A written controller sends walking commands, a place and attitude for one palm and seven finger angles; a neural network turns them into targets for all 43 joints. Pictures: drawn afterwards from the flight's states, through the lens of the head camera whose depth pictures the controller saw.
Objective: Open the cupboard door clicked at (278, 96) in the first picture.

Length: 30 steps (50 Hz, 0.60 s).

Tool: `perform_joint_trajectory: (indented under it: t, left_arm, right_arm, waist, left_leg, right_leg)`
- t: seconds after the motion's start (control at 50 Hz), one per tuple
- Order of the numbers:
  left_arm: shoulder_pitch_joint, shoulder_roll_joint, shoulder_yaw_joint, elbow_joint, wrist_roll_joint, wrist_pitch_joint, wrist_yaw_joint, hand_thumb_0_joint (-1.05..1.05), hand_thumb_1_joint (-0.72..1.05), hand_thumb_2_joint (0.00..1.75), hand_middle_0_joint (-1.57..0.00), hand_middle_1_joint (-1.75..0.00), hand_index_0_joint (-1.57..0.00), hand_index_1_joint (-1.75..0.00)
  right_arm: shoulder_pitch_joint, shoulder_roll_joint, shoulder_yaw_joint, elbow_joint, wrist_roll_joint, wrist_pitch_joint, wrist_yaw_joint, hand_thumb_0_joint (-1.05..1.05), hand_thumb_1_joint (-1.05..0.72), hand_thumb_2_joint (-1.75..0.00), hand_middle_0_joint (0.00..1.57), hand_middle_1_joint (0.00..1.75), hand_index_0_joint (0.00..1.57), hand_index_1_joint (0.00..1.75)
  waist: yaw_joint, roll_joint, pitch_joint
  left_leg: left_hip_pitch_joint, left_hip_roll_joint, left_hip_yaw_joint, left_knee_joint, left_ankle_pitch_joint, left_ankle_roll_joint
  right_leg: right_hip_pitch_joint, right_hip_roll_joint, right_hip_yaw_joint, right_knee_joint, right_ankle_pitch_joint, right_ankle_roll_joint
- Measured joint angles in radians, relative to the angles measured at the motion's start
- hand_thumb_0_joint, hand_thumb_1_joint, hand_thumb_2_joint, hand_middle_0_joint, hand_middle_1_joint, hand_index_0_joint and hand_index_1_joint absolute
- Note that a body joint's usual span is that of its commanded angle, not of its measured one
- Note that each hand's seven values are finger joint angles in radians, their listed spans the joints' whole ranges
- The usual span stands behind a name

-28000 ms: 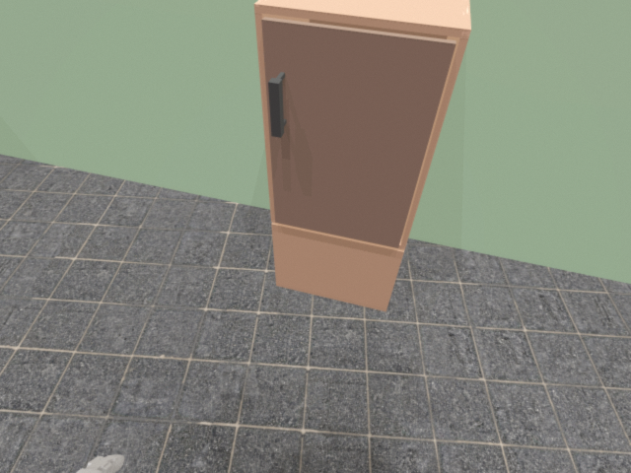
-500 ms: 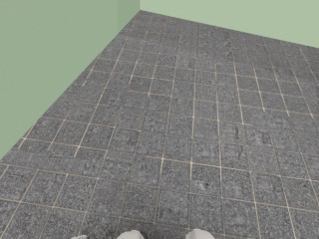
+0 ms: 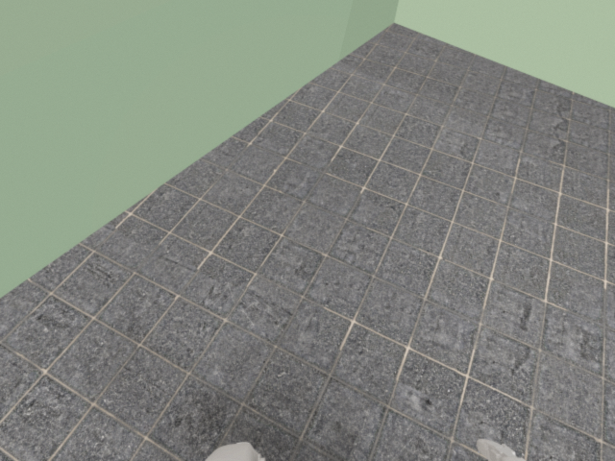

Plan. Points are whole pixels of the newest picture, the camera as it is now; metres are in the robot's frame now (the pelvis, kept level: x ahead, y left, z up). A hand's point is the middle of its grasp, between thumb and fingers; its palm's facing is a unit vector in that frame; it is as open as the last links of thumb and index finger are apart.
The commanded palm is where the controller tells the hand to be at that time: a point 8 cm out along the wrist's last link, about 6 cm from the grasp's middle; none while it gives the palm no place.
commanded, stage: turn to face it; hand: left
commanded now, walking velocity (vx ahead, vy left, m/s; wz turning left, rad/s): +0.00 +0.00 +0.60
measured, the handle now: out of the picture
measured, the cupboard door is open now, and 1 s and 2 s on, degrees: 46 46 46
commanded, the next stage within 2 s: none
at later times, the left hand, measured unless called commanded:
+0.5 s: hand out of the picture +0.03 +0.16 -0.14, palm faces +0.30 -0.91 -0.30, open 7.4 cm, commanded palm none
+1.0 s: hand out of the picture +0.01 +0.17 -0.14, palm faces +0.57 -0.77 -0.29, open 7.4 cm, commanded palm none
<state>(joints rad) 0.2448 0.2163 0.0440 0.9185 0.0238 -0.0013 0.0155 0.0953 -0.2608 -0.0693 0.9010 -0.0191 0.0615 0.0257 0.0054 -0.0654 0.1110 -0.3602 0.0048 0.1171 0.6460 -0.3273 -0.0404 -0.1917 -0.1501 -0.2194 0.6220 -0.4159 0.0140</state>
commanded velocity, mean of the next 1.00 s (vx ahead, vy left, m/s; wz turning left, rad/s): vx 0.00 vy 0.00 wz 0.60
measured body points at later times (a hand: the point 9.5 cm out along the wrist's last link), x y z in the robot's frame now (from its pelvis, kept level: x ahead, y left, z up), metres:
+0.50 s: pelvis +0.02 -0.06 +0.01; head +0.08 -0.06 +0.45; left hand +0.02 +0.21 -0.12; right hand +0.18 -0.28 -0.14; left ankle -0.03 +0.07 -0.65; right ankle +0.04 -0.16 -0.73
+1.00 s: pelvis +0.04 -0.08 +0.00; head +0.08 -0.06 +0.45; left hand -0.02 +0.21 -0.12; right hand +0.25 -0.24 -0.14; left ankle +0.00 +0.06 -0.73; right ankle +0.11 -0.19 -0.71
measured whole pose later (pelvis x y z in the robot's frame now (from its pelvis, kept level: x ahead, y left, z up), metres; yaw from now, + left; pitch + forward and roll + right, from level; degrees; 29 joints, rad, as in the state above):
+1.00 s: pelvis +0.04 -0.08 +0.00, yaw +35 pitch +1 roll +0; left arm 0.12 0.26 0.07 0.86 0.02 0.04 0.01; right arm 0.17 -0.23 -0.06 0.90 -0.03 0.06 0.01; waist -0.01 0.01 0.08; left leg -0.35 -0.01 -0.08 0.55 -0.22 -0.02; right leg -0.38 -0.05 -0.02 0.78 -0.41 0.07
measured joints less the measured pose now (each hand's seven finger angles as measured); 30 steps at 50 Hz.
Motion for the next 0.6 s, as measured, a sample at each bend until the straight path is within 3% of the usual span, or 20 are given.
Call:
perform_joint_trajectory:
  t: [0.02,0.06,0.1,0.14,0.22,0.32,0.36,0.4,0.46,0.5,0.6]
  left_arm:
    - [0.013,0.002,0.001,0.001,-0.004,0.005,-0.002,0.01,0.9,0.9,-0.21,-0.3,-0.2,-0.3]
    - [-0.002,0.024,0.007,0.012,-0.009,0.032,-0.001,0.01,0.9,0.9,-0.21,-0.3,-0.2,-0.3]
    - [-0.021,0.042,0.018,0.011,-0.006,0.055,0.004,0.01,0.9,0.9,-0.2,-0.3,-0.2,-0.29]
    - [-0.042,0.049,0.026,0.008,-0.003,0.063,0.001,0.01,0.91,0.9,-0.2,-0.3,-0.2,-0.29]
    - [-0.071,0.046,0.031,-0.021,-0.003,0.059,-0.01,0.01,0.91,0.9,-0.2,-0.3,-0.2,-0.29]
    - [-0.075,0.044,0.029,-0.052,-0.005,0.037,-0.012,0.01,0.91,0.9,-0.2,-0.3,-0.2,-0.29]
    - [-0.064,0.043,0.028,-0.063,0.003,0.019,-0.008,0.01,0.91,0.9,-0.2,-0.3,-0.2,-0.29]
    - [-0.059,0.024,0.017,-0.061,0.005,0.014,0.0,0.01,0.91,0.9,-0.2,-0.3,-0.2,-0.29]
    - [-0.035,-0.002,0.007,-0.054,0.004,0.018,0.008,0.01,0.91,0.9,-0.2,-0.3,-0.2,-0.29]
    - [-0.024,-0.011,0.002,-0.047,0.003,0.016,0.009,0.01,0.91,0.9,-0.2,-0.3,-0.2,-0.29]
    - [-0.01,-0.023,-0.008,-0.04,0.005,0.004,0.004,0.01,0.9,0.9,-0.2,-0.3,-0.2,-0.3]
  right_arm:
    - [-0.002,-0.008,0.003,-0.014,-0.002,-0.009,0.002,0.01,-0.91,-0.9,0.2,0.3,0.19,0.3]
    - [-0.014,0.0,0.002,-0.027,-0.004,-0.027,-0.004,0.01,-0.91,-0.9,0.2,0.3,0.19,0.3]
    - [-0.012,0.011,0.011,-0.033,-0.006,-0.031,-0.009,0.01,-0.91,-0.9,0.2,0.3,0.2,0.3]
    - [0.0,0.017,0.016,-0.034,-0.008,-0.028,-0.017,0.01,-0.91,-0.9,0.2,0.3,0.2,0.3]
    - [0.019,0.018,0.019,-0.025,-0.012,-0.014,-0.02,0.01,-0.91,-0.9,0.2,0.3,0.2,0.3]
    - [0.041,0.02,0.01,-0.02,-0.012,0.004,-0.013,0.01,-0.91,-0.9,0.2,0.3,0.2,0.3]
    - [0.049,0.019,-0.002,-0.017,-0.006,0.012,-0.013,0.01,-0.91,-0.9,0.2,0.3,0.2,0.3]
    - [0.05,0.007,-0.012,-0.007,-0.004,0.021,-0.01,0.01,-0.91,-0.9,0.2,0.3,0.2,0.3]
    - [0.053,0.001,-0.02,0.006,-0.005,0.028,-0.002,0.01,-0.91,-0.9,0.2,0.3,0.2,0.3]
    - [0.051,0.007,-0.017,0.009,-0.003,0.028,0.001,0.01,-0.91,-0.9,0.2,0.3,0.2,0.3]
    - [0.029,0.02,-0.003,0.01,0.004,0.02,0.005,0.01,-0.91,-0.9,0.2,0.3,0.2,0.3]
  waist:
    - [0.0,0.014,-0.009]
    - [-0.004,0.003,-0.004]
    - [0.006,-0.004,0.0]
    - [0.011,0.008,-0.006]
    - [0.012,0.048,-0.015]
    - [0.0,0.088,-0.032]
    - [0.003,0.088,-0.041]
    - [-0.001,0.101,-0.03]
    - [-0.008,0.092,-0.028]
    - [-0.013,0.07,-0.022]
    - [-0.004,0.026,0.003]
  left_leg:
    - [0.03,0.007,-0.004,-0.06,0.089,0.029]
    - [-0.003,-0.005,-0.026,-0.005,0.066,0.076]
    - [-0.008,-0.007,-0.046,0.012,0.039,0.075]
    - [-0.001,-0.005,-0.073,-0.013,0.05,0.061]
    - [0.012,-0.003,-0.127,-0.07,0.091,0.046]
    - [-0.015,-0.003,-0.195,-0.057,0.094,0.015]
    - [-0.062,-0.017,-0.207,0.027,0.007,0.008]
    - [-0.127,-0.03,-0.196,0.235,-0.12,0.012]
    - [-0.181,-0.022,-0.138,0.461,-0.132,-0.002]
    - [-0.167,-0.008,-0.102,0.457,-0.13,-0.016]
    - [-0.063,0.009,-0.041,0.196,-0.123,-0.021]
  right_leg:
    - [-0.028,0.001,-0.012,0.069,-0.021,0.008]
    - [-0.122,0.009,0.055,0.293,-0.126,0.04]
    - [-0.203,0.036,0.12,0.451,-0.146,0.054]
    - [-0.256,0.051,0.153,0.506,-0.097,0.062]
    - [-0.278,0.067,0.192,0.411,-0.036,0.061]
    - [-0.175,0.103,0.19,0.112,0.029,0.051]
    - [-0.142,0.102,0.183,0.012,0.078,0.017]
    - [-0.134,0.091,0.152,0.027,0.077,-0.01]
    - [-0.09,0.066,0.116,-0.025,0.085,-0.019]
    - [-0.062,0.049,0.096,-0.064,0.097,-0.02]
    - [-0.029,0.016,0.035,-0.078,0.089,-0.012]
